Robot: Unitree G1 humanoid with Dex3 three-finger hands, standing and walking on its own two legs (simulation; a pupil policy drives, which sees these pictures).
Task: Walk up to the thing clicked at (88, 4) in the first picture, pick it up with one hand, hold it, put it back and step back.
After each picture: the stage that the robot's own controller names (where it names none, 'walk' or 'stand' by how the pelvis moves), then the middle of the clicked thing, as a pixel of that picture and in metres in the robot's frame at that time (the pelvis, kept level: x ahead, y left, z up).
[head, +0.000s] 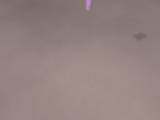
stand; (88, 1) +2.21 -0.15 -0.66
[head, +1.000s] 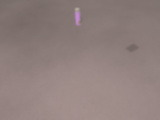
walk; (77, 16) +2.08 +0.12 -0.64
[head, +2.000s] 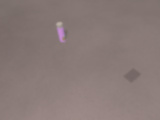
walk; (61, 32) +1.47 +0.29 -0.65
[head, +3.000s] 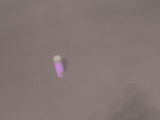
walk; (59, 66) +0.97 +0.27 -0.65
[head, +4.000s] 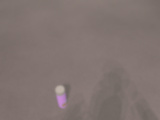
walk; (61, 97) +0.61 +0.18 -0.63
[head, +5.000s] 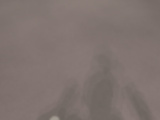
walk; out of the picture +0.38 +0.18 -0.63
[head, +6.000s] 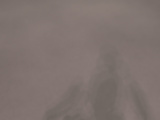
stand; out of the picture +0.33 +0.14 -0.65
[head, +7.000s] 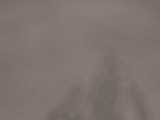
stand; out of the picture +0.35 +0.16 -0.66
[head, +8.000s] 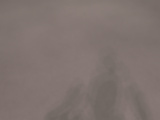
stand; out of the picture +0.34 +0.17 -0.66
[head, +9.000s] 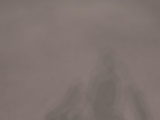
stand; out of the picture +0.34 +0.17 -0.66
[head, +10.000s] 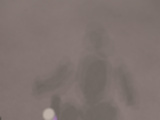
go down; (51, 118) +0.35 +0.18 -0.61
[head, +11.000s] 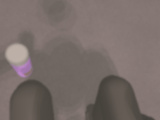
go down; (21, 63) +0.41 +0.22 -0.24
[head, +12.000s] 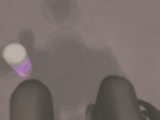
close in; (20, 62) +0.41 +0.22 -0.23
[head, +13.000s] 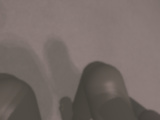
close in; out of the picture +0.40 +0.25 -0.16
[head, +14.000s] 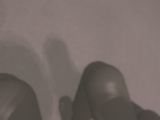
lift; out of the picture +0.39 +0.26 -0.15
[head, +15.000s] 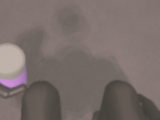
lift; (12, 74) +0.32 +0.23 -0.03
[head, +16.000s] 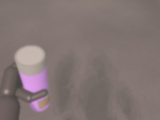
hold; (36, 83) +0.32 +0.15 +0.08
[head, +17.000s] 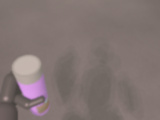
hold; (34, 89) +0.31 +0.16 +0.04
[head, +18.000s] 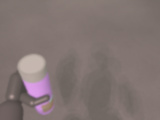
hold; (39, 88) +0.31 +0.15 +0.04
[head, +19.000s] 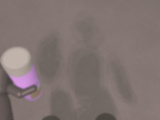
crouch; (26, 78) +0.36 +0.18 -0.03
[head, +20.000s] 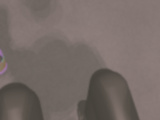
lower; out of the picture +0.43 +0.24 -0.11
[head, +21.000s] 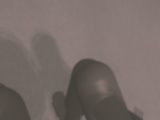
lower; out of the picture +0.43 +0.26 -0.16
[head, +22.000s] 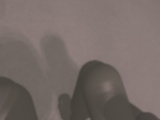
lower; out of the picture +0.40 +0.27 -0.16
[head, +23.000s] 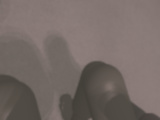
lower; out of the picture +0.39 +0.27 -0.16
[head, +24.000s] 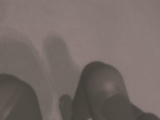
rest; out of the picture +0.39 +0.27 -0.16
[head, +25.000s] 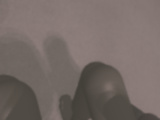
withdraw; out of the picture +0.39 +0.26 -0.16
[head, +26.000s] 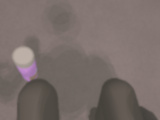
walk; (27, 66) +0.40 +0.22 -0.24
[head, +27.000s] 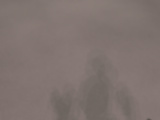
stand; out of the picture +0.33 +0.16 -0.59
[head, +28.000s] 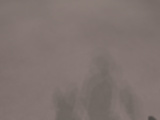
stand; out of the picture +0.35 +0.18 -0.60
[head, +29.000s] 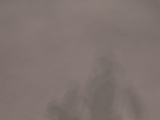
stand; out of the picture +0.35 +0.17 -0.62
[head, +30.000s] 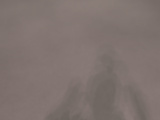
walk; out of the picture +0.36 +0.17 -0.65
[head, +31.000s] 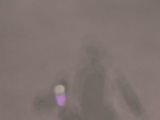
walk; (60, 95) +0.52 +0.14 -0.63
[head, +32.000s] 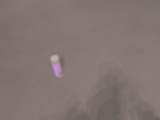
walk; (57, 66) +0.83 +0.27 -0.62
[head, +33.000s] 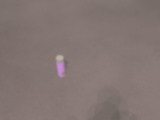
stand; (60, 66) +0.96 +0.19 -0.64
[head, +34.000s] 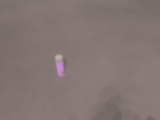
stand; (60, 65) +0.98 +0.20 -0.66
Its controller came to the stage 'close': yes
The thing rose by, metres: 0.68
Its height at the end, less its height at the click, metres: +0.00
